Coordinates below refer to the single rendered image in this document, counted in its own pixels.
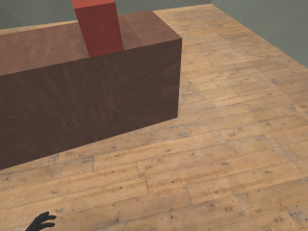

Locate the robot left hand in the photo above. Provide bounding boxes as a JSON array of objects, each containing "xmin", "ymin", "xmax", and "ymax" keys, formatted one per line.
[{"xmin": 25, "ymin": 211, "xmax": 56, "ymax": 231}]

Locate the pedestal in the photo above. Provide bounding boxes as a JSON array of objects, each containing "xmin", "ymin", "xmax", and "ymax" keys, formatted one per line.
[{"xmin": 0, "ymin": 10, "xmax": 183, "ymax": 170}]

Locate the carton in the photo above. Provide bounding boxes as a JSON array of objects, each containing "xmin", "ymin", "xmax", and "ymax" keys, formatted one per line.
[{"xmin": 71, "ymin": 0, "xmax": 124, "ymax": 58}]

